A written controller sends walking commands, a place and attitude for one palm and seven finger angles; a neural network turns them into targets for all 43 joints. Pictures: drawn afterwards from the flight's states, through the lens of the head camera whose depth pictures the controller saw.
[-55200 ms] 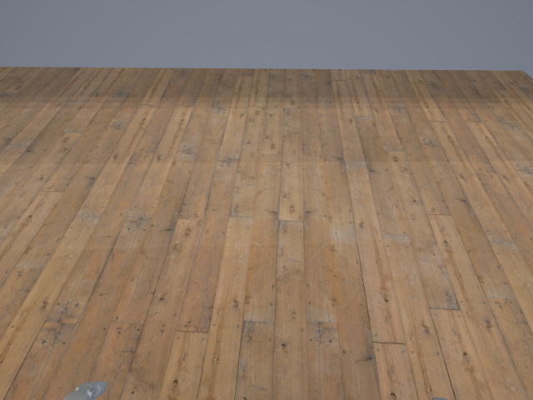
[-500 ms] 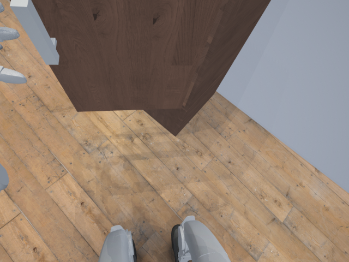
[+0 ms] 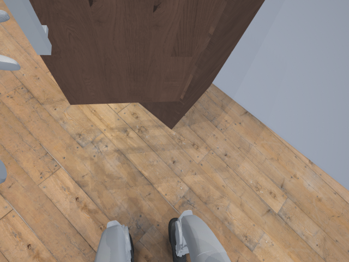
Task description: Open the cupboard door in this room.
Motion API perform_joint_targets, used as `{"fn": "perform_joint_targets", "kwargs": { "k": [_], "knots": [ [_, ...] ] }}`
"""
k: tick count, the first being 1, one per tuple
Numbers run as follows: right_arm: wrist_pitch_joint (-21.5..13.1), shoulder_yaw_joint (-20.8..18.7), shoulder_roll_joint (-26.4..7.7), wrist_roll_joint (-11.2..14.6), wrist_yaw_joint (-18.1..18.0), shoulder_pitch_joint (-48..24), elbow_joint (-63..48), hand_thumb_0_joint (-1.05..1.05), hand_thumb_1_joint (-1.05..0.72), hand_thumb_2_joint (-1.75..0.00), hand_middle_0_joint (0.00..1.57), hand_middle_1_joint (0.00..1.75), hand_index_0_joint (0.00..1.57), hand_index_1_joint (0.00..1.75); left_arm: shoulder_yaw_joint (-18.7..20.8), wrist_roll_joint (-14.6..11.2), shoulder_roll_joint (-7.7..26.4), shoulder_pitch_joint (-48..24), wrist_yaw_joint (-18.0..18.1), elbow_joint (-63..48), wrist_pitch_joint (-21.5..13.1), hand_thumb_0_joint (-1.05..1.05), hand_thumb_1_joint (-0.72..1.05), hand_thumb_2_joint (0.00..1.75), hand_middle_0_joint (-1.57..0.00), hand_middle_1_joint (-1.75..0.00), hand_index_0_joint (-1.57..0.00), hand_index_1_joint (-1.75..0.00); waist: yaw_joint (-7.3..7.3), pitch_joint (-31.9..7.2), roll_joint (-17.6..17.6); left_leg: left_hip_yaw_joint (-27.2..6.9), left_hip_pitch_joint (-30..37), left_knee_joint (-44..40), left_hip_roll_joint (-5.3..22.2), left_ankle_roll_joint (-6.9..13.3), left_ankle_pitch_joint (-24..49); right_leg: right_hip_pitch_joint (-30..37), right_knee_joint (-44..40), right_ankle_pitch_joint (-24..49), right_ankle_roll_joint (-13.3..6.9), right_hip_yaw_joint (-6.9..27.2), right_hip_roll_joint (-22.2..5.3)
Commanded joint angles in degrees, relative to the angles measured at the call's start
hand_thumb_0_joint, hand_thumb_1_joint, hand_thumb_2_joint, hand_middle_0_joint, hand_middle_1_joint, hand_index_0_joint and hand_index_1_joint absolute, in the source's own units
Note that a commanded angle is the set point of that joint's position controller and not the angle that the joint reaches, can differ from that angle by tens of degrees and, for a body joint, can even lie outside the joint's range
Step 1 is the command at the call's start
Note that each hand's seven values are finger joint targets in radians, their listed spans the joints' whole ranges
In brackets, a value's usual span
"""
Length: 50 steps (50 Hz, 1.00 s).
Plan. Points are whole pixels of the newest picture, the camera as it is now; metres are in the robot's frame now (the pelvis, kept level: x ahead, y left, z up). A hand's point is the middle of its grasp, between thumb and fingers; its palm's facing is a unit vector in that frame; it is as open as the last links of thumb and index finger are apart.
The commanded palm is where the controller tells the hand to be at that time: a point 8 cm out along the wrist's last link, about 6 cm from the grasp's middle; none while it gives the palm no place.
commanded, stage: move the hooked fingers beside the handle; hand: left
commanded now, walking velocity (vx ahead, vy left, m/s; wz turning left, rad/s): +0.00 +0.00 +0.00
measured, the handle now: (30, 12) +0.59 +0.21 +0.09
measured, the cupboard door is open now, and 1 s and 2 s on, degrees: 46 46 47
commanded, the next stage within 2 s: slide the fingers in behind the handle in 0.32 s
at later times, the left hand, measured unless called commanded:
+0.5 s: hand out of the picture +0.54 +0.26 +0.08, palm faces -0.02 -1.00 -0.02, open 14.0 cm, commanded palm +0.53 +0.29 +0.08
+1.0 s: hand (17, 35) +0.53 +0.22 +0.09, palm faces -0.01 -1.00 -0.03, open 14.0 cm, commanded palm +0.52 +0.25 +0.08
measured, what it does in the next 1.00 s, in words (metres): stands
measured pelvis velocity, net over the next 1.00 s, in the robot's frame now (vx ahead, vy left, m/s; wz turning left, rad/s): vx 0.00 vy -0.02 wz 0.01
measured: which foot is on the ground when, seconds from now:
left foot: down 0.00-1.00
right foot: down 0.00-1.00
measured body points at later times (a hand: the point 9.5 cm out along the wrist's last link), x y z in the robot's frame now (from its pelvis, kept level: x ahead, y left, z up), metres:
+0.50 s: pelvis +0.01 +0.00 +0.01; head +0.18 +0.04 +0.42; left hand +0.53 +0.32 +0.09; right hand +0.00 -0.27 -0.08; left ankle +0.00 +0.09 -0.66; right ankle +0.02 -0.14 -0.66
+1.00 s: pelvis +0.00 -0.02 +0.01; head +0.16 +0.01 +0.43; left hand +0.53 +0.28 +0.10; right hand -0.01 -0.28 -0.09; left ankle +0.00 +0.09 -0.66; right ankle +0.02 -0.14 -0.66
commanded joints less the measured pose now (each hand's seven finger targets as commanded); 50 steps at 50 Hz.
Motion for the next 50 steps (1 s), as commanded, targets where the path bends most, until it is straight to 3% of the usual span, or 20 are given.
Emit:
{"fn": "perform_joint_targets", "kwargs": {
  "k": [1, 4, 5, 7, 8, 9, 12, 13, 15, 17, 19, 22, 30, 35, 38, 41, 43, 46, 48, 50],
  "knots": [
    [0.2, -4.4, -12.6, 0.3, -0.9, 13.4, -1.2, 0.0, -0.9, -0.9, 0.2, 0.3, 0.2, 0.3, 2.2, -0.8, 19.9, -20.5, 1.3, -10.1, -2.3, 0.0, -0.5, 0.3, -0.3, -1.2, -0.3, -1.2, 1.43, -31.8, 15.7, -4.9, 31.8, -6.5, -1.9, -0.7, 33.1, 10.7, -4.0, 18.1, -1.9, 1.0, 3.2],
    [0.5, -4.5, -12.6, 0.2, -0.9, 13.4, -1.8, 0.0, -0.9, -0.9, 0.2, 0.3, 0.2, 0.3, 1.7, -0.7, 19.8, -18.3, 0.7, -11.1, -1.9, 0.0, -0.5, 0.3, -0.3, -1.2, -0.3, -1.2, 1.6, -31.0, 13.7, -4.4, 30.6, -6.9, -1.9, -0.4, 33.3, 12.8, -4.3, 19.7, -1.8, 1.2, 3.2],
    [0.5, -4.6, -12.4, 0.2, -0.9, 13.4, -2.2, 0.0, -0.9, -0.9, 0.2, 0.3, 0.2, 0.3, 0.9, -1.3, 17.6, -17.9, 0.3, -12.2, -2.4, 0.0, -0.5, 0.3, -0.3, -1.2, -0.3, -1.2, 1.63, -31.9, 15.5, -4.6, 32.6, -6.7, -1.9, -0.5, 35.6, 11.6, -4.1, 20.2, -2.1, 1.1, 3.3],
    [0.6, -4.9, -12.6, 0.1, -0.8, 13.3, -1.6, 0.0, -0.9, -0.9, 0.2, 0.3, 0.2, 0.3, 0.6, -2.4, 16.6, -18.0, -0.5, -12.3, -2.9, 0.0, -0.5, 0.3, -0.3, -1.2, -0.3, -1.2, 1.09, -31.5, 14.2, -4.7, 33.5, -6.7, -1.6, -0.7, 35.3, 10.8, -4.6, 19.7, -1.8, 1.0, 3.5],
    [0.7, -4.9, -12.7, 0.2, -0.9, 13.4, -1.4, 0.0, -0.9, -0.9, 0.2, 0.3, 0.2, 0.3, 0.9, -2.9, 16.8, -18.6, -0.8, -11.7, -3.1, 0.0, -0.5, 0.3, -0.3, -1.2, -0.3, -1.2, 0.45, -30.2, 11.5, -4.8, 32.2, -6.8, -1.6, -0.5, 33.7, 11.1, -4.7, 19.1, -1.8, 0.9, 3.6],
    [0.5, -5.0, -12.7, 0.2, -1.1, 13.2, -1.2, 0.0, -0.9, -0.9, 0.2, 0.3, 0.2, 0.3, 0.2, -3.4, 15.8, -20.3, -1.2, -12.4, -3.4, 0.0, -0.5, 0.3, -0.3, -1.2, -0.3, -1.2, -0.16, -30.2, 11.6, -4.5, 31.5, -6.8, -1.7, -0.3, 32.8, 11.6, -4.8, 19.4, -1.7, 1.2, 3.5],
    [0.4, -5.3, -12.5, 0.1, -0.8, 13.5, -0.6, 0.0, -0.9, -0.9, 0.2, 0.3, 0.2, 0.3, -0.2, -4.0, 14.4, -21.2, -1.6, -15.4, -4.7, 0.0, -0.5, 0.3, -0.3, -1.2, -0.3, -1.2, 0.89, -33.7, 17.0, -5.5, 38.0, -6.6, -1.5, -1.3, 38.7, 9.3, -4.5, 19.5, -2.0, 0.9, 3.4],
    [0.4, -5.3, -12.4, 0.1, -0.7, 13.6, -0.6, 0.0, -0.9, -0.9, 0.2, 0.3, 0.2, 0.3, -0.2, -3.9, 13.9, -19.3, -1.5, -14.5, -4.6, 0.0, -0.5, 0.3, -0.3, -1.2, -0.3, -1.2, 1.4, -33.3, 17.1, -5.7, 38.4, -6.7, -1.4, -1.5, 39.4, 8.7, -4.7, 18.9, -2.1, 0.7, 3.5],
    [0.5, -5.4, -12.2, 0.0, -0.6, 13.7, -0.4, 0.0, -0.9, -0.9, 0.2, 0.3, 0.2, 0.3, -1.4, -4.3, 11.6, -19.0, -1.1, -14.2, -4.4, 0.0, -0.5, 0.3, -0.3, -1.2, -0.3, -1.2, 0.81, -31.9, 16.0, -6.0, 39.0, -6.8, -1.3, -1.4, 40.9, 8.2, -4.9, 19.3, -2.1, 0.5, 3.5],
    [0.8, -5.5, -12.3, 0.1, -0.5, 13.6, -0.5, 0.0, -0.9, -0.9, 0.2, 0.3, 0.2, 0.3, -0.5, -4.0, 12.9, -18.4, -0.6, -14.6, -3.9, 0.0, -0.5, 0.3, -0.3, -1.2, -0.3, -1.2, 1.39, -32.6, 15.3, -5.8, 38.0, -6.9, -1.4, -1.3, 40.5, 9.9, -4.9, 20.1, -2.0, 0.6, 3.5],
    [0.9, -5.2, -12.1, 0.2, -0.6, 13.1, -0.7, 0.0, -0.9, -0.9, 0.2, 0.3, 0.2, 0.3, -0.7, -3.8, 12.5, -17.2, 0.0, -11.9, -3.0, 0.0, -0.5, 0.3, -0.3, -1.2, -0.3, -1.2, 1.04, -29.5, 12.7, -4.8, 33.8, -7.1, -1.8, -0.7, 36.1, 11.0, -5.2, 19.8, -1.8, 0.8, 3.4],
    [0.8, -5.3, -11.8, 0.2, -0.5, 12.7, -1.1, 0.0, -0.9, -0.9, 0.2, 0.3, 0.2, 0.3, -1.6, -3.3, 11.5, -18.7, 1.1, -14.7, -3.9, 0.0, -0.5, 0.3, -0.3, -1.2, -0.3, -1.2, 1.4, -31.2, 15.3, -4.8, 36.0, -7.2, -1.9, -1.0, 36.9, 10.7, -5.2, 19.6, -2.0, 1.0, 3.3],
    [0.3, -5.4, -11.7, 0.2, -0.4, 12.3, -0.9, 0.0, -0.9, -0.9, 0.2, 0.3, 0.2, 0.3, -0.2, -3.7, 12.1, -19.2, 2.5, -14.6, -5.7, 0.0, -0.5, 0.3, -0.3, -1.2, -0.3, -1.2, 1.44, -31.9, 12.8, -4.2, 32.9, -7.1, -2.4, -0.4, 34.0, 14.8, -4.7, 21.7, -2.2, 1.7, 3.3],
    [0.3, -5.5, -11.3, 0.3, -0.2, 12.0, -1.3, 0.0, -0.9, -0.9, 0.2, 0.3, 0.2, 0.3, -3.3, -3.4, 8.1, -18.6, 2.9, -15.4, -5.2, 0.0, -0.5, 0.3, -0.3, -1.2, -0.3, -1.2, 1.41, -31.3, 14.1, -4.1, 34.1, -7.7, -2.4, -0.5, 33.9, 13.7, -5.0, 20.9, -2.2, 1.6, 3.2],
    [0.2, -5.6, -11.5, 0.3, -0.2, 12.0, -1.1, 0.0, -0.9, -0.9, 0.2, 0.3, 0.2, 0.3, -1.9, -3.8, 9.0, -18.1, 3.5, -13.5, -5.0, 0.0, -0.5, 0.3, -0.3, -1.2, -0.3, -1.2, 1.32, -30.2, 9.7, -3.8, 31.2, -8.0, -2.5, -0.2, 30.1, 15.0, -5.5, 19.7, -1.8, 1.7, 3.2],
    [-0.2, -5.5, -11.3, 0.3, -0.2, 11.7, -1.0, 0.0, -0.9, -0.9, 0.2, 0.3, 0.2, 0.3, -2.2, -4.0, 8.3, -19.8, 4.1, -13.4, -5.7, 0.0, -0.5, 0.3, -0.3, -1.2, -0.3, -1.2, 1.09, -30.3, 9.8, -3.1, 29.0, -7.6, -2.8, 0.0, 28.0, 16.0, -5.4, 19.9, -1.8, 2.4, 3.1],
    [-0.4, -5.4, -11.3, 0.3, -0.3, 11.9, -0.7, 0.0, -0.9, -0.9, 0.2, 0.3, 0.2, 0.3, -1.3, -3.3, 9.9, -20.3, 4.8, -13.2, -6.0, 0.0, -0.5, 0.3, -0.3, -1.2, -0.3, -1.2, 1.15, -29.8, 9.0, -3.0, 27.1, -7.8, -2.9, 0.2, 26.5, 17.3, -5.3, 19.5, -1.7, 2.7, 2.9],
    [-0.7, -5.7, -10.9, 0.1, 0.0, 11.9, -0.9, 0.0, -0.9, -0.9, 0.2, 0.3, 0.2, 0.3, -1.5, -2.9, 8.7, -18.4, 5.5, -15.3, -7.0, 0.0, -0.5, 0.3, -0.3, -1.2, -0.3, -1.2, 2.46, -33.4, 12.9, -3.0, 31.2, -7.5, -2.9, -0.3, 30.3, 16.9, -4.7, 21.4, -2.0, 2.6, 2.9],
    [-0.5, -5.6, -11.0, 0.2, 0.1, 11.8, -1.1, 0.0, -0.9, -0.9, 0.2, 0.3, 0.2, 0.3, -1.4, -2.9, 8.8, -16.8, 5.6, -14.5, -6.8, 0.0, -0.5, 0.3, -0.3, -1.2, -0.3, -1.2, 2.57, -32.3, 10.6, -2.9, 29.5, -7.8, -2.9, -0.2, 29.5, 18.1, -4.9, 21.5, -1.9, 2.7, 2.9],
    [-0.6, -5.7, -10.8, 0.3, 0.2, 11.7, -1.3, 0.0, -0.9, -0.9, 0.2, 0.3, 0.2, 0.3, -2.9, -3.5, 6.1, -17.1, 5.5, -14.2, -6.6, 0.0, -0.5, 0.3, -0.3, -1.2, -0.3, -1.2, 2.04, -30.7, 9.8, -2.7, 28.9, -8.1, -3.1, 0.1, 28.3, 18.0, -5.2, 21.1, -2.0, 2.7, 3.0]
  ]
}}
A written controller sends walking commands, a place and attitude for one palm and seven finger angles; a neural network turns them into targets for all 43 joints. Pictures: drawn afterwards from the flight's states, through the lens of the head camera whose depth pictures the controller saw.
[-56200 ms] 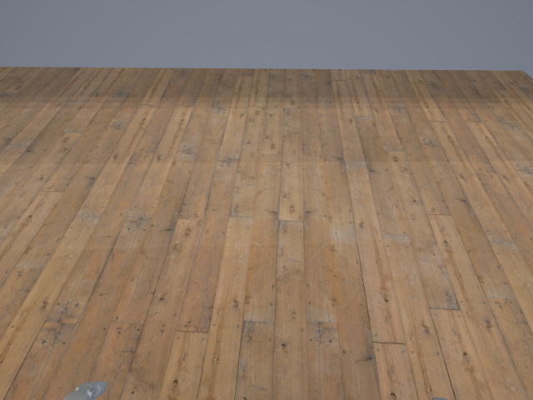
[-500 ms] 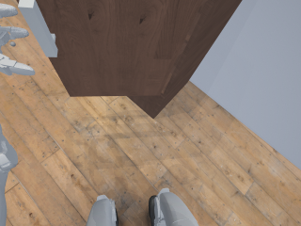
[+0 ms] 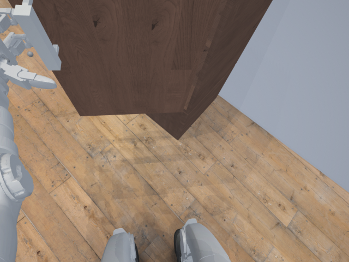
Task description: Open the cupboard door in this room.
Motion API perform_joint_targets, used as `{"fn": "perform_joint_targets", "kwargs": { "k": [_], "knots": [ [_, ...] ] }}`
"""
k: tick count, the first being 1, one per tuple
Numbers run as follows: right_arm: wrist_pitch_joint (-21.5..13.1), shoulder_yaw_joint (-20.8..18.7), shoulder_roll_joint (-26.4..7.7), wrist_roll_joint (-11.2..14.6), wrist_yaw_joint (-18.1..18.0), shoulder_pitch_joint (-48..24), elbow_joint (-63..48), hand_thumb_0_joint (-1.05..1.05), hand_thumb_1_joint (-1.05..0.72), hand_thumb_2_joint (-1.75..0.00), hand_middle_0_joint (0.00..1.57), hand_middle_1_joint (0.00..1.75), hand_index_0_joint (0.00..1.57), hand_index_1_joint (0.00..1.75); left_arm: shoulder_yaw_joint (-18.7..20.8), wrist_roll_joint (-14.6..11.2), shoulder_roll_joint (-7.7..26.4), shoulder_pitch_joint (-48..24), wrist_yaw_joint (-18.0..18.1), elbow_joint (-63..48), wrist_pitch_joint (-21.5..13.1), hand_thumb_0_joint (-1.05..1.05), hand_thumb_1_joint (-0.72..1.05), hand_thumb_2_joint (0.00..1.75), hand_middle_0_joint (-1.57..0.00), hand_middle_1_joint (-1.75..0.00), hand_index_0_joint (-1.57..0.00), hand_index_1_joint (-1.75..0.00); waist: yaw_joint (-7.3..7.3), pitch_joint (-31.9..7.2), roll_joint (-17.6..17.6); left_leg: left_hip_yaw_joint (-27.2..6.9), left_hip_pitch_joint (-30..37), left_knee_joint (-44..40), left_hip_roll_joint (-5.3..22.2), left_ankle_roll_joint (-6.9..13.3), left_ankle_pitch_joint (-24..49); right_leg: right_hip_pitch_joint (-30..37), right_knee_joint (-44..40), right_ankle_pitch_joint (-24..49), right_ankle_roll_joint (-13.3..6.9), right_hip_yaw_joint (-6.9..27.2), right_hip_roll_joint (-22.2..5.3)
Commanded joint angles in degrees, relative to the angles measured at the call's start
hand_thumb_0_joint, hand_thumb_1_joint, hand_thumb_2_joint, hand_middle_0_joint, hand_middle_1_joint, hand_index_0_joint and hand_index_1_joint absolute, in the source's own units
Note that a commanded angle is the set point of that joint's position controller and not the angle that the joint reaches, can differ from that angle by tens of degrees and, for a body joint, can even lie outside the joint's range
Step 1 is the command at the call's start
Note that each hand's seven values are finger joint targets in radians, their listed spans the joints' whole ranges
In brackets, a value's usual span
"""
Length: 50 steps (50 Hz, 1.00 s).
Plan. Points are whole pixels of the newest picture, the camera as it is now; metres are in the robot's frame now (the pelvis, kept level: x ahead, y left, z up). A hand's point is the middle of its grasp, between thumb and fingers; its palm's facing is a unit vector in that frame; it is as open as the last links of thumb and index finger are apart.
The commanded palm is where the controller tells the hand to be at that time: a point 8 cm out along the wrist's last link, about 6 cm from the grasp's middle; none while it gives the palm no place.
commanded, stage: slide the fingers in behind the handle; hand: left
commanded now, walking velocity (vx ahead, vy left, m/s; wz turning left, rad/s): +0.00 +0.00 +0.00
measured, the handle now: (42, 34) +0.59 +0.22 +0.08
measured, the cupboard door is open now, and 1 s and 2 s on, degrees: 46 47 47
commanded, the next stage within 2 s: close the thumb around the handle in 1.02 s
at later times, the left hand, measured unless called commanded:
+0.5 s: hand (46, 57) +0.53 +0.20 +0.08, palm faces -0.03 -1.00 -0.02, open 14.0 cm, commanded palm +0.52 +0.24 +0.08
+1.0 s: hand (51, 57) +0.53 +0.19 +0.08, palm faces +0.00 -1.00 -0.03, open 14.1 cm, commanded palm +0.51 +0.22 +0.08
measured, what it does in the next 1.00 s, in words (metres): stands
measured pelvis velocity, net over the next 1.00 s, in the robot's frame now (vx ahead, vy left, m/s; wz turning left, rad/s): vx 0.00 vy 0.00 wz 0.02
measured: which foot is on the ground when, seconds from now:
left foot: down 0.00-1.00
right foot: down 0.00-1.00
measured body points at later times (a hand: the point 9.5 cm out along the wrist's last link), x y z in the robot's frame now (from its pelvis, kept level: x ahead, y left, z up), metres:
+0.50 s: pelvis +0.00 +0.00 +0.00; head +0.15 +0.03 +0.42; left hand +0.52 +0.26 +0.08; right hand -0.02 -0.26 -0.10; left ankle +0.00 +0.11 -0.66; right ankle +0.01 -0.13 -0.66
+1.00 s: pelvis +0.00 +0.00 +0.00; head +0.15 +0.02 +0.43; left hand +0.52 +0.25 +0.08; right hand -0.01 -0.26 -0.11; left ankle +0.00 +0.11 -0.66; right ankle +0.02 -0.13 -0.66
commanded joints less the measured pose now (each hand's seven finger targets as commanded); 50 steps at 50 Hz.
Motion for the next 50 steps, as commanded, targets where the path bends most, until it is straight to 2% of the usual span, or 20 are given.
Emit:
{"fn": "perform_joint_targets", "kwargs": {
  "k": [1, 2, 4, 5, 7, 8, 9, 12, 15, 19, 21, 24, 29, 30, 34, 41, 45, 47, 48, 50],
  "knots": [
    [-0.7, -4.3, -11.2, 0.2, -0.8, 11.6, -1.3, 0.0, -0.9, -0.9, 0.2, 0.3, 0.2, 0.3, -0.2, -2.1, 13.9, -23.3, 0.5, -11.2, -3.4, 0.0, -0.5, 0.3, -0.3, -1.2, -0.3, -1.2, -0.3, -29.5, 8.9, -2.7, 23.2, -5.6, -3.1, 1.3, 26.3, 13.9, -4.8, 21.0, -0.6, 2.3, 2.6],
    [-0.7, -4.3, -11.4, 0.2, -0.9, 11.7, -1.3, 0.0, -0.9, -0.9, 0.2, 0.3, 0.2, 0.3, 1.0, -2.0, 15.5, -23.1, 0.6, -11.1, -3.2, 0.0, -0.5, 0.3, -0.3, -1.2, -0.3, -1.2, 0.09, -29.4, 8.4, -2.7, 22.4, -5.7, -3.1, 1.3, 25.4, 14.4, -4.9, 20.4, -0.6, 2.4, 2.6],
    [-0.9, -4.2, -11.2, 0.3, -1.1, 11.5, -1.1, 0.0, -0.9, -0.9, 0.2, 0.3, 0.2, 0.3, -0.8, -1.7, 13.8, -24.4, 0.9, -10.0, -2.7, 0.0, -0.5, 0.3, -0.3, -1.2, -0.3, -1.2, -0.78, -27.1, 7.6, -2.7, 21.0, -5.9, -3.2, 1.5, 23.3, 13.3, -5.1, 18.7, -0.5, 2.5, 2.5],
    [-1.2, -4.2, -11.1, 0.2, -1.0, 11.7, -1.0, 0.0, -0.9, -0.9, 0.2, 0.3, 0.2, 0.3, -1.4, -2.2, 12.5, -26.8, 1.2, -12.0, -3.5, 0.0, -0.5, 0.3, -0.3, -1.2, -0.3, -1.2, -1.07, -27.2, 9.2, -2.9, 22.5, -5.9, -3.2, 1.5, 23.9, 12.2, -5.0, 18.6, -0.7, 2.4, 2.5],
    [-1.5, -4.3, -11.2, 0.1, -1.0, 11.6, -0.6, 0.0, -0.9, -0.9, 0.2, 0.3, 0.2, 0.3, -0.5, -1.8, 13.8, -26.7, 1.8, -11.8, -4.1, 0.0, -0.5, 0.3, -0.3, -1.2, -0.3, -1.2, -0.63, -28.8, 10.3, -3.0, 23.7, -5.6, -3.1, 1.2, 24.0, 11.7, -5.0, 17.9, -0.7, 2.5, 2.5],
    [-1.6, -4.3, -11.3, -0.1, -1.0, 11.8, -0.5, 0.0, -0.9, -0.9, 0.2, 0.3, 0.2, 0.3, 0.4, -1.7, 14.5, -25.8, 2.1, -11.8, -4.4, 0.0, -0.5, 0.3, -0.3, -1.2, -0.3, -1.2, -0.22, -29.5, 9.0, -3.2, 23.7, -5.6, -3.1, 1.1, 24.5, 12.4, -4.7, 18.1, -0.8, 2.4, 2.5],
    [-1.7, -4.4, -11.1, 0.0, -0.9, 11.5, -0.6, 0.0, -0.9, -0.9, 0.2, 0.3, 0.2, 0.3, -1.9, -1.6, 11.5, -25.4, 2.1, -11.7, -4.5, 0.0, -0.5, 0.3, -0.3, -1.2, -0.3, -1.2, -0.72, -29.2, 9.1, -3.2, 24.0, -5.7, -3.2, 1.2, 24.4, 11.7, -4.9, 18.0, -0.7, 2.4, 2.4],
    [-1.9, -4.4, -11.1, -0.1, -0.8, 11.6, 0.0, 0.0, -0.9, -0.9, 0.2, 0.3, 0.2, 0.3, -2.7, -1.8, 9.8, -26.0, 2.5, -10.5, -4.6, 0.0, -0.5, 0.3, -0.3, -1.2, -0.3, -1.2, -1.09, -28.2, 9.7, -3.4, 24.9, -5.6, -3.0, 1.0, 24.3, 9.5, -4.8, 16.9, -0.7, 2.1, 2.4],
    [-2.0, -4.5, -11.4, -0.2, -0.9, 12.1, -0.3, 0.0, -0.9, -0.9, 0.2, 0.3, 0.2, 0.3, -0.2, -2.0, 12.3, -26.0, 3.1, -11.1, -4.3, 0.0, -0.5, 0.3, -0.3, -1.2, -0.3, -1.2, -0.25, -29.8, 7.9, -3.3, 23.7, -5.7, -3.2, 1.3, 24.5, 12.3, -4.5, 18.0, -0.9, 2.2, 2.4],
    [-2.1, -4.6, -10.8, -0.2, -0.5, 11.5, -0.4, 0.0, -0.9, -0.9, 0.2, 0.3, 0.2, 0.3, -2.3, -1.2, 9.7, -25.8, 4.0, -12.4, -4.6, 0.0, -0.5, 0.3, -0.3, -1.2, -0.3, -1.2, -0.11, -30.1, 9.4, -3.2, 24.7, -5.6, -3.2, 1.0, 25.3, 11.6, -4.5, 18.5, -0.8, 2.2, 2.3],
    [-2.1, -4.6, -10.9, -0.3, -0.6, 11.6, -0.2, 0.0, -0.9, -0.9, 0.2, 0.3, 0.2, 0.3, -1.3, -1.3, 10.5, -26.3, 4.7, -12.9, -5.4, 0.0, -0.5, 0.3, -0.3, -1.2, -0.3, -1.2, 0.0, -30.5, 9.5, -3.5, 25.6, -5.6, -3.1, 0.8, 26.5, 11.4, -4.1, 19.0, -0.9, 2.1, 2.3],
    [-2.3, -4.5, -10.8, -0.2, -0.5, 11.2, 0.0, 0.0, -0.9, -0.9, 0.2, 0.3, 0.2, 0.3, -3.3, -1.2, 8.0, -27.0, 5.2, -10.8, -4.8, 0.0, -0.5, 0.3, -0.3, -1.2, -0.3, -1.2, -1.06, -27.2, 7.7, -3.4, 23.3, -6.0, -3.2, 1.0, 22.9, 10.3, -4.8, 16.3, -0.7, 2.0, 2.3],
    [-2.7, -4.8, -10.7, -0.6, -0.4, 11.8, -0.1, 0.0, -0.9, -0.9, 0.2, 0.3, 0.2, 0.3, -1.9, -1.0, 8.9, -27.6, 6.1, -13.5, -5.6, 0.0, -0.5, 0.3, -0.3, -1.2, -0.3, -1.2, 0.14, -32.5, 9.5, -3.6, 25.8, -5.5, -3.3, 0.7, 26.6, 12.1, -3.8, 19.2, -0.9, 2.1, 2.1],
    [-2.8, -4.8, -10.5, -0.7, -0.2, 11.9, -0.3, 0.0, -0.9, -0.9, 0.2, 0.3, 0.2, 0.3, -3.1, -1.1, 6.8, -27.2, 6.2, -14.2, -6.1, 0.0, -0.5, 0.3, -0.3, -1.2, -0.3, -1.2, 0.03, -33.3, 11.2, -3.7, 27.6, -5.3, -3.3, 0.6, 28.6, 11.0, -3.4, 20.0, -1.1, 1.9, 2.3],
    [-2.3, -4.8, -10.7, -0.6, 0.0, 11.8, 0.1, 0.0, -0.9, -0.9, 0.2, 0.3, 0.2, 0.3, -2.6, -0.7, 7.5, -25.9, 6.8, -12.2, -5.5, 0.0, -0.5, 0.3, -0.3, -1.2, -0.3, -1.2, -0.5, -29.9, 7.6, -3.6, 25.3, -5.6, -3.1, 0.7, 27.5, 11.5, -4.0, 20.0, -0.7, 1.8, 2.3],
    [-2.3, -5.2, -10.5, -0.7, 0.1, 12.1, 0.1, 0.0, -0.9, -0.9, 0.2, 0.3, 0.2, 0.3, -2.6, -1.2, 6.4, -25.4, 6.8, -14.3, -6.4, 0.0, -0.5, 0.3, -0.3, -1.2, -0.3, -1.2, 0.3, -33.1, 9.1, -3.9, 28.7, -5.6, -3.1, 0.4, 31.3, 12.3, -3.7, 22.2, -1.0, 1.7, 2.4],
    [-2.4, -5.3, -10.1, -0.7, 0.4, 11.9, 0.2, 0.0, -0.9, -0.9, 0.2, 0.3, 0.2, 0.3, -6.3, -1.6, 1.2, -25.4, 6.9, -15.1, -6.7, 0.0, -0.5, 0.3, -0.3, -1.2, -0.3, -1.2, -0.4, -31.1, 9.3, -4.2, 30.0, -5.8, -3.0, 0.3, 31.5, 10.1, -4.0, 20.9, -1.1, 1.2, 2.5],
    [-2.2, -5.3, -10.4, -0.6, 0.4, 11.7, 0.9, 0.0, -0.9, -0.9, 0.2, 0.3, 0.2, 0.3, -4.5, -1.2, 3.6, -25.1, 7.3, -13.0, -6.3, 0.0, -0.5, 0.3, -0.3, -1.2, -0.3, -1.2, -0.35, -29.4, 7.9, -3.9, 27.5, -5.8, -3.1, 0.4, 29.0, 10.6, -4.3, 20.3, -0.9, 1.5, 2.5],
    [-2.1, -5.2, -10.4, -0.5, 0.3, 11.7, 1.0, 0.0, -0.9, -0.9, 0.2, 0.3, 0.2, 0.3, -5.3, -1.1, 3.4, -26.3, 7.4, -12.2, -6.1, 0.0, -0.5, 0.3, -0.3, -1.2, -0.3, -1.2, -1.18, -27.5, 6.3, -3.7, 25.8, -6.0, -3.3, 0.7, 26.9, 10.8, -4.7, 19.7, -0.7, 1.7, 2.4],
    [-2.5, -5.1, -10.3, -0.6, 0.0, 11.7, 1.0, 0.0, -0.9, -0.9, 0.2, 0.3, 0.2, 0.3, -5.6, -1.0, 3.2, -28.6, 7.5, -12.8, -6.5, 0.0, -0.5, 0.3, -0.3, -1.2, -0.3, -1.2, -1.41, -27.0, 7.1, -3.8, 25.4, -6.2, -3.4, 0.9, 25.6, 10.8, -4.5, 18.8, -1.0, 1.7, 2.3]
  ]
}}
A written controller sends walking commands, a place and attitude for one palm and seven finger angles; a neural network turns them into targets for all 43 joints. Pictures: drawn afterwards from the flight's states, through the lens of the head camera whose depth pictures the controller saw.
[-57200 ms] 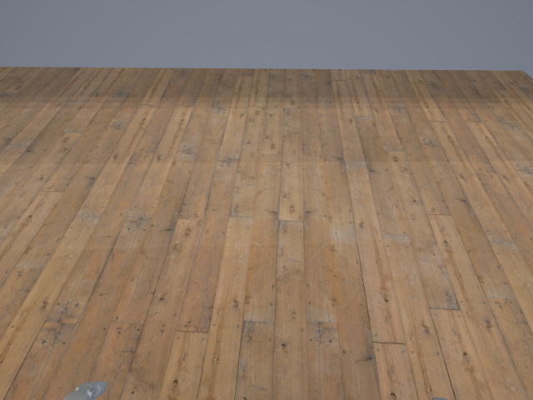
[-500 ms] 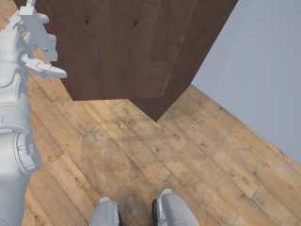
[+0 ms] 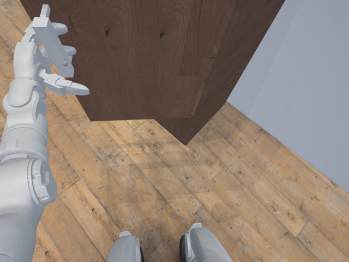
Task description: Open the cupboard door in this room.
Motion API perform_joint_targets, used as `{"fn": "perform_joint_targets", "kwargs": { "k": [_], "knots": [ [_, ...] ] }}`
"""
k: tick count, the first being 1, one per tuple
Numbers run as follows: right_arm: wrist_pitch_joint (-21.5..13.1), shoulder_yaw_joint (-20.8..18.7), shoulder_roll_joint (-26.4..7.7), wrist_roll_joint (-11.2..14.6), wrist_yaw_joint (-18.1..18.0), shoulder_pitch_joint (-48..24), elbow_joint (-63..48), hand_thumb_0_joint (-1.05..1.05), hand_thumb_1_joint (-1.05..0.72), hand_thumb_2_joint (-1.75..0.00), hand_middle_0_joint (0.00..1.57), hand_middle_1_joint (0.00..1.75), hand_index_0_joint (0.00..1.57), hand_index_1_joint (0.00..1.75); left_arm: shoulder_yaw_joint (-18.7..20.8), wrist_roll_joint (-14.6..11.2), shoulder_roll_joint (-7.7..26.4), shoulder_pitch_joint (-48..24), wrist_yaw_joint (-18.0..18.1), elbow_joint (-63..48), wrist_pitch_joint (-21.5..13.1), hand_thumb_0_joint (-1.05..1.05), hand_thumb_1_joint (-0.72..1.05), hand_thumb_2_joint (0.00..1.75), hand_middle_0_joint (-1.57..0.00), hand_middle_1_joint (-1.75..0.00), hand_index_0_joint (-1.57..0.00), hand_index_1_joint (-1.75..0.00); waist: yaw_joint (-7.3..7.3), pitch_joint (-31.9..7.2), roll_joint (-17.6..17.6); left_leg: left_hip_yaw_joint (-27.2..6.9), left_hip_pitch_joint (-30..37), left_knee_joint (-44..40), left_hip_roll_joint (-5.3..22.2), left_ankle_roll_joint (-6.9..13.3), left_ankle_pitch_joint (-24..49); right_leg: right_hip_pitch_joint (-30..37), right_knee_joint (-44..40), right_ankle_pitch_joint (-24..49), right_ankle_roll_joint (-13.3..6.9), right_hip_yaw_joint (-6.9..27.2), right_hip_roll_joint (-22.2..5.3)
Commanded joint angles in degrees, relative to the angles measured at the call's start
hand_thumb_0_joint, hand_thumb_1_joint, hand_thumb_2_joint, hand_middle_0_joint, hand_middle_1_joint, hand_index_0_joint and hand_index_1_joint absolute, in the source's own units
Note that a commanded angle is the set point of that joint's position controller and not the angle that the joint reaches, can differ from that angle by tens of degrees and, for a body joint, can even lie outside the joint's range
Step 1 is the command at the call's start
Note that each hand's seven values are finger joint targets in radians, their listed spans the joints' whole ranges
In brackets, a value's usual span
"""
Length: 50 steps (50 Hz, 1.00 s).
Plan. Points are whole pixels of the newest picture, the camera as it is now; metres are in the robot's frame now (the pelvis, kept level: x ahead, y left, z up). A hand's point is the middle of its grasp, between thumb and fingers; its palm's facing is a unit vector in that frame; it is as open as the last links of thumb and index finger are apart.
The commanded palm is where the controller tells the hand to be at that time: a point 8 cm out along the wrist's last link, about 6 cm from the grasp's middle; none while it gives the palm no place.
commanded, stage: slide the fingers in behind the handle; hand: left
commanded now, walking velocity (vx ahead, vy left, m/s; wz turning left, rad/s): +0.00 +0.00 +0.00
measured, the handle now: (57, 43) +0.59 +0.21 +0.07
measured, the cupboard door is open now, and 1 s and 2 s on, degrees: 47 47 86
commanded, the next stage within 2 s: close the thumb around the handle in 0.02 s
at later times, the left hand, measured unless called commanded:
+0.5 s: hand (65, 62) +0.53 +0.19 +0.08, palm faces -0.03 -1.00 -0.02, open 10.0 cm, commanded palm +0.52 +0.22 +0.07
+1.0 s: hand (67, 61) +0.54 +0.18 +0.07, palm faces -0.02 -1.00 -0.02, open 5.8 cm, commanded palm +0.51 +0.22 +0.07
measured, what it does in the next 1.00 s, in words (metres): stands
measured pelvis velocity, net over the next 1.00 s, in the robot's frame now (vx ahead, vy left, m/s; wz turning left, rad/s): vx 0.00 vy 0.00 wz -0.01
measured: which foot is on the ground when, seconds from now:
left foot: down 0.00-1.00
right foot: down 0.00-1.00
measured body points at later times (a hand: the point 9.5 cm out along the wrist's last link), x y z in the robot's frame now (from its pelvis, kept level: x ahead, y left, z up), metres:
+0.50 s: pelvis +0.00 +0.00 +0.00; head +0.15 +0.02 +0.42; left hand +0.53 +0.24 +0.08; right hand -0.02 -0.27 -0.11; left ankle +0.00 +0.11 -0.67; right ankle +0.01 -0.13 -0.67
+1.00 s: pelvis +0.00 +0.00 +0.00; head +0.16 +0.02 +0.42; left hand +0.53 +0.24 +0.08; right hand -0.03 -0.26 -0.11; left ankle +0.00 +0.11 -0.67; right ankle +0.01 -0.13 -0.67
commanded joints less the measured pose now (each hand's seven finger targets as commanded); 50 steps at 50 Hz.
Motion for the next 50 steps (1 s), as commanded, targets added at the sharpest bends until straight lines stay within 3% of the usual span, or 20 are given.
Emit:
{"fn": "perform_joint_targets", "kwargs": {
  "k": [1, 2, 3, 6, 7, 8, 12, 16, 20, 22, 25, 27, 31, 35, 38, 40, 42, 46, 47, 50],
  "knots": [
    [-1.0, -4.0, -10.9, 0.0, -1.1, 11.6, -0.9, 0.0, -0.9, -0.9, 0.2, 0.3, 0.2, 0.3, -0.6, -0.4, 11.6, -29.1, -0.3, -11.7, -4.3, 0.0, -0.5, 0.3, -0.3, -1.2, -0.3, -1.2, -2.78, -28.1, 7.9, -3.8, 24.5, -5.0, -2.4, 0.7, 26.1, 9.0, -4.6, 19.7, -1.0, 1.6, 3.1],
    [-1.0, -4.0, -11.0, 0.1, -1.2, 11.5, -0.8, 0.0, -0.9, -0.9, 0.2, 0.3, 0.2, 0.3, 0.1, -0.2, 12.4, -27.5, -0.4, -10.5, -4.2, 0.0, -0.5, 0.3, -0.3, -1.2, -0.3, -1.2, -2.51, -27.8, 6.8, -3.7, 23.7, -4.7, -2.4, 0.8, 26.3, 9.3, -4.5, 20.1, -1.0, 1.7, 3.0],
    [-1.0, -3.8, -11.0, 0.0, -1.2, 11.5, -0.9, 0.0, -0.9, -0.9, 0.2, 0.3, 0.2, 0.3, 0.2, -0.2, 13.0, -28.3, -0.4, -11.2, -4.3, 0.0, -0.5, 0.3, -0.3, -1.2, -0.3, -1.2, -2.37, -28.3, 8.2, -3.8, 23.9, -4.8, -2.4, 0.7, 26.6, 9.2, -4.3, 20.1, -1.1, 1.7, 2.9],
    [-1.1, -4.0, -10.7, -0.1, -1.1, 11.4, -1.0, 0.0, -0.9, -0.9, 0.2, 0.3, 0.2, 0.3, -0.8, -0.6, 11.0, -27.1, -0.9, -11.5, -4.6, 0.0, -0.5, 0.3, -0.3, -1.2, -0.3, -1.2, -2.22, -30.6, 9.2, -3.7, 25.9, -4.2, -2.5, 0.6, 29.4, 9.4, -4.0, 22.2, -1.1, 1.7, 2.9],
    [-1.1, -3.9, -10.9, 0.0, -1.2, 11.3, -0.8, 0.0, -0.9, -0.9, 0.2, 0.3, 0.2, 0.3, 0.4, -0.7, 12.9, -27.4, -1.0, -11.3, -4.5, 0.0, -0.44, 0.32, -0.3, -1.21, -0.3, -1.21, -2.15, -29.6, 7.5, -3.7, 24.4, -4.2, -2.4, 0.6, 28.1, 9.9, -4.1, 21.7, -1.0, 1.7, 2.9],
    [-1.0, -3.8, -11.0, 0.1, -1.2, 11.1, -1.1, 0.0, -0.9, -0.9, 0.2, 0.3, 0.2, 0.3, -0.3, -0.6, 12.4, -27.1, -1.2, -10.2, -4.0, 0.0, -0.39, 0.35, -0.31, -1.21, -0.31, -1.21, -2.66, -28.6, 6.4, -3.4, 22.8, -4.2, -2.6, 0.9, 26.6, 10.3, -4.4, 21.4, -0.9, 2.0, 3.0],
    [-1.0, -3.6, -11.1, 0.2, -1.7, 11.3, -1.2, 0.0, -0.9, -0.9, 0.2, 0.3, 0.2, 0.3, 2.1, -0.4, 16.2, -28.0, -1.5, -10.1, -3.6, 0.0, -0.16, 0.44, -0.32, -1.24, -0.32, -1.24, -2.17, -29.4, 6.5, -3.2, 20.9, -4.1, -2.7, 1.1, 26.2, 12.5, -4.0, 22.7, -0.9, 2.4, 2.8],
    [-1.1, -3.7, -10.8, 0.2, -1.4, 11.0, -1.8, 0.0, -0.9, -0.9, 0.2, 0.3, 0.2, 0.3, 1.4, -1.0, 14.5, -26.5, -2.0, -11.9, -3.8, 0.0, 0.06, 0.54, -0.34, -1.26, -0.34, -1.26, -1.51, -31.2, 8.9, -3.3, 23.4, -4.1, -2.6, 0.8, 28.2, 11.9, -3.7, 23.3, -1.0, 2.1, 3.0],
    [-1.3, -3.7, -10.8, 0.2, -1.5, 11.2, -1.7, 0.0, -0.9, -0.9, 0.2, 0.3, 0.2, 0.3, 0.2, -1.1, 13.3, -29.3, -1.6, -12.7, -3.8, 0.0, 0.28, 0.64, -0.36, -1.28, -0.36, -1.28, -2.7, -29.1, 8.0, -3.4, 22.9, -4.2, -2.5, 1.0, 26.5, 10.3, -3.9, 21.4, -1.0, 2.0, 3.1],
    [-1.2, -3.6, -11.2, 0.2, -1.6, 11.2, -1.4, 0.0, -0.9, -0.9, 0.2, 0.3, 0.2, 0.3, 1.9, -0.8, 15.6, -27.7, -1.4, -10.3, -3.3, 0.0, 0.4, 0.68, -0.36, -1.3, -0.36, -1.3, -2.38, -28.9, 7.2, -3.1, 21.4, -4.0, -2.5, 1.0, 25.1, 10.7, -4.2, 20.7, -0.8, 2.2, 3.0],
    [-1.4, -3.3, -11.1, 0.3, -1.8, 11.4, -1.5, 0.0, -0.9, -0.9, 0.2, 0.3, 0.2, 0.3, 1.1, -0.5, 15.6, -29.4, -1.5, -9.7, -3.0, 0.0, 0.56, 0.76, -0.38, -1.31, -0.38, -1.31, -3.08, -27.5, 5.8, -3.1, 19.0, -4.2, -2.7, 1.4, 23.4, 11.5, -4.2, 20.2, -0.8, 2.5, 3.0],
    [-1.6, -3.4, -11.1, 0.2, -1.9, 11.4, -1.2, 0.0, -0.9, -0.9, 0.2, 0.3, 0.2, 0.3, 1.3, -0.3, 15.8, -29.8, -1.5, -9.2, -2.7, 0.0, 0.68, 0.8, -0.38, -1.33, -0.38, -1.33, -3.13, -27.7, 7.3, -3.3, 20.1, -4.0, -2.4, 1.2, 23.7, 9.9, -4.1, 19.5, -0.8, 2.3, 2.9],
    [-1.6, -3.5, -11.2, 0.0, -1.7, 11.9, -1.3, 0.0, -0.9, -0.9, 0.2, 0.3, 0.2, 0.3, 2.5, -0.5, 17.0, -29.7, -1.5, -12.1, -3.9, 0.0, 0.9, 0.9, -0.4, -1.35, -0.4, -1.35, -2.11, -33.0, 9.9, -3.8, 23.7, -3.5, -2.3, 0.8, 28.0, 10.4, -3.1, 21.8, -1.0, 2.0, 2.9],
    [-1.4, -3.5, -11.1, 0.0, -1.4, 11.9, -1.7, 0.0, -0.9, -0.9, 0.2, 0.3, 0.2, 0.3, 1.7, -0.7, 15.1, -27.9, -1.4, -10.6, -3.2, 0.0, 0.9, 0.9, -0.4, -1.35, -0.4, -1.35, -2.45, -30.2, 8.0, -3.8, 22.9, -3.8, -2.3, 0.9, 27.7, 9.8, -3.5, 21.4, -1.0, 1.7, 3.2],
    [-1.2, -3.6, -11.3, 0.1, -1.5, 12.0, -1.4, 0.0, -0.9, -0.9, 0.2, 0.3, 0.2, 0.3, 1.9, -0.3, 16.0, -28.7, -1.2, -11.0, -2.6, 0.0, 0.9, 0.9, -0.4, -1.35, -0.4, -1.35, -2.73, -29.8, 7.3, -3.6, 22.0, -4.0, -2.3, 0.9, 26.6, 10.2, -3.9, 21.1, -0.8, 1.8, 3.0],
    [-1.1, -3.6, -11.4, 0.0, -1.5, 12.3, -1.7, 0.0, -0.9, -0.9, 0.2, 0.3, 0.2, 0.3, 3.1, -0.2, 17.2, -27.7, -1.0, -11.5, -2.8, 0.0, 0.9, 0.9, -0.4, -1.35, -0.4, -1.35, -1.91, -30.8, 8.4, -3.6, 23.0, -4.1, -2.3, 0.9, 28.2, 10.5, -3.6, 22.0, -1.1, 1.8, 3.1],
    [-1.0, -3.6, -11.1, 0.0, -1.3, 12.2, -1.6, 0.0, -0.9, -0.9, 0.2, 0.3, 0.2, 0.3, 2.0, 0.0, 15.9, -27.5, -1.0, -12.7, -3.1, 0.0, 0.9, 0.9, -0.4, -1.35, -0.4, -1.35, -1.62, -31.9, 10.4, -4.0, 25.4, -4.1, -2.1, 0.4, 30.6, 9.7, -3.4, 22.7, -1.1, 1.5, 3.1],
    [-0.9, -3.8, -11.0, -0.1, -1.2, 12.0, -1.4, 0.0, -0.9, -0.9, 0.2, 0.3, 0.2, 0.3, 0.6, -0.3, 13.4, -27.5, -0.5, -12.3, -3.3, 0.0, 0.9, 0.9, -0.4, -1.35, -0.4, -1.35, -2.43, -29.6, 8.7, -4.0, 25.2, -4.4, -2.0, 0.5, 29.4, 8.6, -4.0, 21.4, -0.9, 1.3, 3.3],
    [-0.8, -3.8, -11.4, -0.1, -1.3, 12.2, -1.3, 0.0, -0.9, -0.9, 0.2, 0.3, 0.2, 0.3, 2.8, 0.1, 16.8, -27.9, -0.2, -11.8, -3.4, 0.0, 0.9, 0.9, -0.4, -1.35, -0.4, -1.35, -2.21, -29.3, 7.8, -4.1, 24.3, -4.4, -2.0, 0.5, 28.3, 9.2, -4.0, 21.0, -0.9, 1.4, 3.2],
    [-0.8, -3.8, -11.1, -0.1, -1.1, 12.1, -2.4, 0.0, -0.9, -0.9, 0.2, 0.3, 0.2, 0.3, 2.4, -0.2, 15.1, -23.3, -0.7, -13.3, -3.8, 0.0, 0.9, 0.9, -0.4, -1.35, -0.4, -1.35, -0.74, -31.3, 8.8, -3.7, 25.6, -4.9, -2.3, 0.6, 30.8, 11.1, -3.8, 22.9, -1.2, 1.4, 3.2]
  ]
}}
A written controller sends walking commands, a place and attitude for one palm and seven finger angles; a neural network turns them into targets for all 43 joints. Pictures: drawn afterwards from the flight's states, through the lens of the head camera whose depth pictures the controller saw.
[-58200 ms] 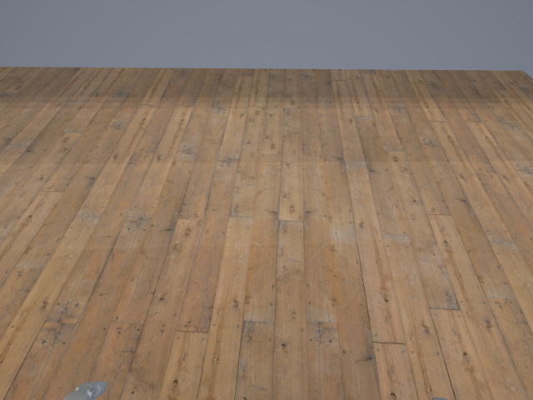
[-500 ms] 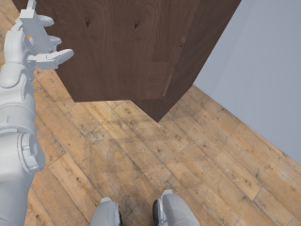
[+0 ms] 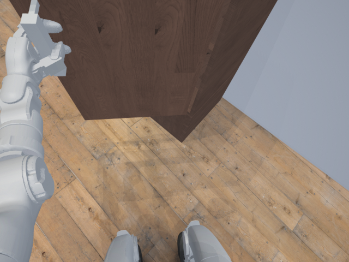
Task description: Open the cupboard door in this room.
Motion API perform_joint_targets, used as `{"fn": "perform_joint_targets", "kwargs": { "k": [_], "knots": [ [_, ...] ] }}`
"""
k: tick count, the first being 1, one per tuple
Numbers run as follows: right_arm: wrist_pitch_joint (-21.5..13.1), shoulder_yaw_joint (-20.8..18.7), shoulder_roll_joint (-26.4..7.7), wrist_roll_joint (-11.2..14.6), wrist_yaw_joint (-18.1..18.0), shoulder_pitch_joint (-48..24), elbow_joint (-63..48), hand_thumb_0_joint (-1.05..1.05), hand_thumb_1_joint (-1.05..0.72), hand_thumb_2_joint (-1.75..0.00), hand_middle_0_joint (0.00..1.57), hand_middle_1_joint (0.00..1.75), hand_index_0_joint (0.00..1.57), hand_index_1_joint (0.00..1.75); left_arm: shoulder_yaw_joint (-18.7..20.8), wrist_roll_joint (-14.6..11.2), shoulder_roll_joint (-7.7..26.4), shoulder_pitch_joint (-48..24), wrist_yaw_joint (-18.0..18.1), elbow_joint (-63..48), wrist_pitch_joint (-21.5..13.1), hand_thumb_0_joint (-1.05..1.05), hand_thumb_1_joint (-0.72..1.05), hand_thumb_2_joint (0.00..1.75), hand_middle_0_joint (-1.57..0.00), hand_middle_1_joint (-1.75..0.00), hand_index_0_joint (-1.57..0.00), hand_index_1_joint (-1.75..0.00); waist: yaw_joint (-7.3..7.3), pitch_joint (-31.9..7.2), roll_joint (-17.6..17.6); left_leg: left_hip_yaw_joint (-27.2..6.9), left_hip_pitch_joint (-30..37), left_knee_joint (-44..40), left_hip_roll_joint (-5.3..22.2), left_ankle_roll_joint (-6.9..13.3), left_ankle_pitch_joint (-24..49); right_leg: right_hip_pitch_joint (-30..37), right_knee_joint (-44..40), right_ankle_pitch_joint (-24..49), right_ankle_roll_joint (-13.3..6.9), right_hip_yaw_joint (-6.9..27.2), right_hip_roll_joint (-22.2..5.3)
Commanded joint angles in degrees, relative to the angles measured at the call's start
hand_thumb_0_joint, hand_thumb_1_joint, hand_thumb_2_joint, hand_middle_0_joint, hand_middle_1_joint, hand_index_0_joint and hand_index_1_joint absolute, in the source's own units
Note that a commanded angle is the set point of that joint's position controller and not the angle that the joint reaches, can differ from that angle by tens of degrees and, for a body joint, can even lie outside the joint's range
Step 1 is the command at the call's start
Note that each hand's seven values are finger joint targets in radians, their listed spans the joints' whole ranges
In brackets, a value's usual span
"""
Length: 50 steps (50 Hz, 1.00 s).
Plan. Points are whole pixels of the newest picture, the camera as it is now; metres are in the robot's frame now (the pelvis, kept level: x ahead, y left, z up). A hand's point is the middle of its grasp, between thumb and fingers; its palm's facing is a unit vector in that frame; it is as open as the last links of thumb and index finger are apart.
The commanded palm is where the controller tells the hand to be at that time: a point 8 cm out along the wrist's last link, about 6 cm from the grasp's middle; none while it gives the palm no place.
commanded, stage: pull the door open along its arc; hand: left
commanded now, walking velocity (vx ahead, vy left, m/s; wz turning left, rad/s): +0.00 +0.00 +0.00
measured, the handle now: (48, 41) +0.58 +0.21 +0.08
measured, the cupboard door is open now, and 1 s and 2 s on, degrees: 47 86 86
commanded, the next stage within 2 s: open thumb and fingers to let go in 0.96 s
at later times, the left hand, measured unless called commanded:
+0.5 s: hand (74, 113) +0.41 +0.15 +0.08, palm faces +0.12 -0.99 +0.06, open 6.3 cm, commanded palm +0.35 +0.21 +0.07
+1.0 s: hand (121, 156) +0.32 +0.07 +0.08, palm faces +0.39 -0.92 +0.00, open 6.2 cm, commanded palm +0.26 +0.10 +0.07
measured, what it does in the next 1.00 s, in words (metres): shifts its weight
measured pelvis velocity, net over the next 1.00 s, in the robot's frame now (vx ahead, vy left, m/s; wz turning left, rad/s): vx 0.01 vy -0.05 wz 0.06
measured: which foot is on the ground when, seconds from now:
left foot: down 0.00-1.00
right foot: down 0.00-1.00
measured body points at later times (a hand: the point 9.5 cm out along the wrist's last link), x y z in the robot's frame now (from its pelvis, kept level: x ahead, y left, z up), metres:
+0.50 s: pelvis +0.02 -0.01 +0.03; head +0.10 -0.01 +0.47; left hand +0.40 +0.20 +0.08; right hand +0.11 -0.26 -0.09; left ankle +0.00 +0.11 -0.67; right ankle +0.01 -0.13 -0.67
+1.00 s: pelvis +0.01 -0.05 +0.03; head +0.05 -0.07 +0.48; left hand +0.29 +0.11 +0.08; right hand +0.16 -0.27 -0.09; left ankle +0.00 +0.11 -0.67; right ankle +0.01 -0.13 -0.67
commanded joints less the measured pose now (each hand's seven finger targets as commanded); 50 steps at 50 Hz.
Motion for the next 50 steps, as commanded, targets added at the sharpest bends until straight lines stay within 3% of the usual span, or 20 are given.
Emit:
{"fn": "perform_joint_targets", "kwargs": {
  "k": [1, 5, 8, 15, 18, 19, 21, 22, 25, 28, 30, 32, 34, 35, 38, 44, 48, 50],
  "knots": [
    [-0.6, -4.3, -10.9, 0.1, -0.7, 11.5, -2.2, 0.0, -0.9, -0.9, 0.2, 0.3, 0.2, 0.3, 1.2, -1.3, 13.9, -21.0, -0.6, -15.3, -5.0, 0.0, 0.9, 0.9, -0.4, -1.35, -0.4, -1.35, 0.99, -32.9, 10.0, -3.7, 28.0, -5.4, -2.4, 0.2, 32.7, 13.1, -4.0, 24.1, -1.3, 1.0, 2.9],
    [-0.2, -4.6, -10.8, 0.5, -0.5, 10.8, -3.7, 0.0, -0.9, -0.9, 0.2, 0.3, 0.2, 0.3, 1.4, -2.8, 12.4, -13.6, -1.1, -18.0, -4.9, 0.0, 0.9, 0.9, -0.4, -1.35, -0.4, -1.35, 2.31, -33.2, 6.4, -2.9, 27.2, -6.3, -2.6, 0.6, 33.8, 17.5, -4.6, 27.3, -1.3, 1.2, 3.2],
    [0.1, -4.9, -10.5, 1.1, -0.2, 9.2, -5.0, 0.0, -0.9, -0.9, 0.2, 0.3, 0.2, 0.3, 0.6, -3.8, 10.4, -6.8, -1.4, -21.7, -4.6, 0.0, 0.9, 0.9, -0.4, -1.35, -0.4, -1.35, 3.96, -32.2, 5.8, -2.1, 26.8, -7.8, -2.8, 0.5, 33.9, 20.4, -5.3, 28.8, -1.2, 1.2, 3.0],
    [-0.2, -5.7, -9.2, 2.3, 0.6, 5.0, -9.0, 0.0, -0.9, -0.9, 0.2, 0.3, 0.2, 0.3, -1.8, -7.5, 3.4, 14.2, -0.9, -34.5, -4.4, 0.0, 0.9, 0.9, -0.4, -1.35, -0.4, -1.35, 7.91, -29.5, 3.5, -0.1, 26.4, -10.8, -3.2, 0.9, 36.6, 27.6, -6.6, 33.5, -1.5, 1.7, 2.3],
    [-0.7, -5.7, -8.6, 2.8, 0.9, 2.3, -10.2, 0.0, -0.9, -0.9, 0.2, 0.3, 0.2, 0.3, -3.2, -9.0, 0.0, 23.1, -0.4, -39.2, -4.0, 0.0, 0.9, 0.9, -0.4, -1.35, -0.4, -1.35, 8.99, -25.4, 1.2, 1.0, 24.1, -12.4, -3.4, 0.9, 33.5, 29.6, -7.3, 33.7, -1.2, 1.8, 1.9],
    [-1.3, -6.0, -6.9, 2.5, 0.9, 0.8, -10.6, 0.0, -0.9, -0.9, 0.2, 0.3, 0.2, 0.3, 4.2, -12.4, -1.3, 24.2, 7.3, -44.0, -4.1, 0.0, 0.9, 0.9, -0.4, -1.35, -0.4, -1.35, 12.9, -25.2, -0.6, 1.4, 22.6, -13.1, -3.7, 0.0, 31.8, 30.7, -7.9, 32.2, -0.9, 0.9, 2.2],
    [-2.6, -5.9, -6.2, 2.5, 1.6, -1.0, -10.8, 0.0, -0.9, -0.9, 0.2, 0.3, 0.2, 0.3, 0.0, -11.4, -8.5, 33.2, 14.4, -46.9, -3.7, 0.0, 0.9, 0.9, -0.4, -1.35, -0.4, -1.35, 12.69, -22.4, 1.2, 1.5, 23.4, -13.9, -3.7, -0.6, 32.3, 29.8, -7.8, 31.1, -1.0, 0.5, 2.0],
    [-2.9, -5.9, -5.9, 2.3, 2.0, -1.2, -10.6, 0.0, -0.9, -0.9, 0.2, 0.3, 0.2, 0.3, -1.3, -10.5, -10.5, 35.7, 16.7, -48.4, -3.5, 0.0, 0.9, 0.9, -0.4, -1.35, -0.4, -1.35, 12.57, -21.5, -0.1, 1.5, 23.5, -14.0, -3.6, -0.8, 32.9, 29.8, -7.6, 31.3, -1.0, 0.2, 1.8],
    [-3.0, -6.2, -5.1, 1.1, 2.3, -2.8, -10.8, 0.0, -0.9, -0.9, 0.2, 0.3, 0.2, 0.3, -3.1, -5.7, -11.8, 37.3, 24.8, -57.0, -4.3, 0.0, 0.9, 0.9, -0.4, -1.35, -0.4, -1.35, 13.26, -23.5, -0.4, 1.8, 24.4, -13.4, -3.7, -0.9, 33.5, 31.8, -6.6, 32.8, -1.4, 0.9, 1.2],
    [-2.9, -5.9, -4.0, -0.1, 2.4, -5.3, -10.6, 0.0, -0.9, -0.9, 0.2, 0.3, 0.2, 0.3, -7.7, -0.9, -17.2, 39.0, 32.1, -58.4, -4.1, 0.0, 0.9, 0.9, -0.4, -1.35, -0.4, -1.35, 12.9, -20.1, -2.9, 1.7, 23.5, -13.7, -4.0, -1.0, 27.9, 30.5, -6.8, 29.5, -1.3, 1.1, 0.5],
    [-2.8, -5.8, -3.7, -0.6, 1.9, -6.8, -10.7, 0.0, -0.9, -0.9, 0.2, 0.3, 0.2, 0.3, -10.4, 1.3, -19.8, 40.1, 35.7, -58.6, -4.0, 0.0, 0.9, 0.9, -0.4, -1.35, -0.4, -1.35, 12.58, -18.6, -5.8, 1.3, 23.0, -14.0, -4.2, -0.8, 24.0, 30.8, -8.0, 26.4, -1.3, 1.5, 0.3],
    [-2.9, -5.6, -3.0, -0.8, 1.2, -9.1, -10.4, 0.0, -0.9, -0.9, 0.2, 0.3, 0.2, 0.3, -11.9, 1.9, -22.7, 39.5, 38.7, -59.3, -3.8, 0.0, 0.9, 0.9, -0.4, -1.35, -0.4, -1.35, 12.77, -18.6, -5.7, 1.5, 23.1, -14.2, -4.5, -0.9, 20.7, 30.9, -8.9, 23.6, -1.2, 2.0, -0.2],
    [-3.2, -5.4, -2.5, -1.1, 0.7, -10.3, -10.0, 0.0, -0.9, -0.9, 0.2, 0.3, 0.2, 0.3, -14.7, 2.8, -25.2, 39.4, 40.3, -60.0, -3.8, 0.0, 0.9, 0.9, -0.4, -1.35, -0.4, -1.35, 12.5, -17.8, -5.5, 1.5, 23.4, -14.2, -4.7, -0.9, 19.0, 30.8, -9.7, 22.1, -1.1, 2.4, -0.5],
    [-3.2, -5.3, -2.5, -1.3, 0.4, -10.5, -9.8, 0.0, -0.9, -0.9, 0.2, 0.3, 0.2, 0.3, -15.9, 3.6, -25.5, 39.2, 40.7, -60.3, -3.8, 0.0, 0.9, 0.9, -0.4, -1.35, -0.4, -1.35, 12.04, -17.7, -6.9, 1.1, 23.4, -14.2, -4.6, -0.8, 18.1, 31.0, -10.2, 21.1, -1.1, 2.7, -0.5],
    [-3.5, -5.1, -1.9, -1.6, -0.3, -12.1, -9.5, 0.0, -0.9, -0.9, 0.2, 0.3, 0.2, 0.3, -19.2, 5.1, -27.0, 39.7, 40.7, -61.4, -4.3, 0.0, 0.9, 0.9, -0.4, -1.35, -0.4, -1.35, 12.12, -17.2, -5.0, 1.4, 24.0, -14.4, -4.9, -0.6, 16.4, 31.2, -11.1, 20.1, -1.1, 3.6, -1.1],
    [-4.5, -4.8, -1.4, -1.6, -0.8, -13.8, -9.4, 0.0, -0.9, -0.9, 0.2, 0.3, 0.2, 0.3, -23.9, 4.0, -30.7, 44.5, 39.4, -63.2, -4.2, 0.0, 0.9, 0.9, -0.4, -1.35, -0.4, -1.35, 11.79, -15.3, -7.3, 1.1, 23.7, -14.5, -5.1, -0.5, 15.0, 33.2, -13.6, 21.2, -0.3, 5.7, -2.3],
    [-5.4, -4.9, -1.1, -1.7, -0.4, -14.1, -9.7, 0.0, -0.9, -0.9, 0.2, 0.3, 0.2, 0.3, -29.6, 4.7, -35.5, 48.2, 39.7, -65.9, -4.1, 0.0, 0.9, 0.9, -0.4, -1.35, -0.4, -1.35, 11.64, -15.7, -6.1, 0.9, 24.8, -14.5, -5.2, -0.5, 15.9, 33.4, -13.5, 23.4, -0.2, 5.9, -2.7],
    [-6.0, -5.1, -1.1, -1.8, 0.0, -14.1, -10.0, 0.0, -0.9, -0.9, 0.2, 0.3, 0.2, 0.3, -32.4, 5.3, -37.7, 50.2, 40.3, -67.0, -3.7, 0.0, 0.9, 0.9, -0.4, -1.35, -0.4, -1.35, 11.19, -15.0, -7.6, 0.6, 25.0, -14.4, -5.1, -0.5, 16.2, 33.1, -13.5, 24.0, -0.2, 5.5, -2.7]
  ]
}}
